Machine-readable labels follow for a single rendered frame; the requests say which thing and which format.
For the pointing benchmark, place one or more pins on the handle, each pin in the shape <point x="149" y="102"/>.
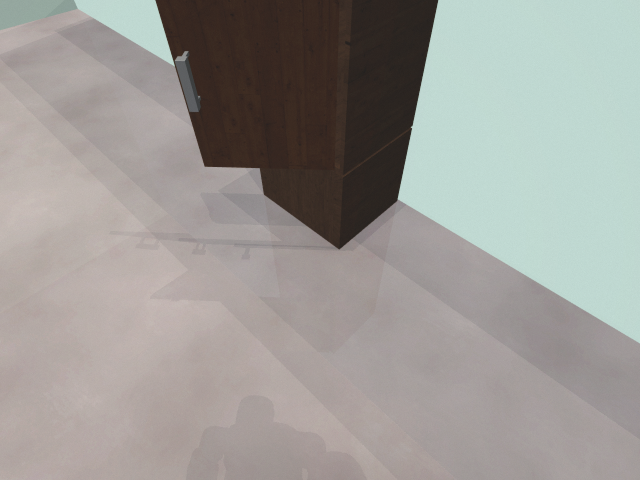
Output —
<point x="187" y="81"/>

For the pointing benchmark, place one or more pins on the cupboard door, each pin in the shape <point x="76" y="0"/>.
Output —
<point x="266" y="72"/>

